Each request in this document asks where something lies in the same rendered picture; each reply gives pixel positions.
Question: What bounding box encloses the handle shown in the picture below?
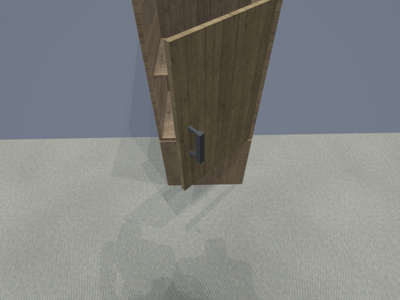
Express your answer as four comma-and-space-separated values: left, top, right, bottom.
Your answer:
188, 126, 204, 164

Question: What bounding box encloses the cupboard door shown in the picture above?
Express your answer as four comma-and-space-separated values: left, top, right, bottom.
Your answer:
164, 0, 278, 190

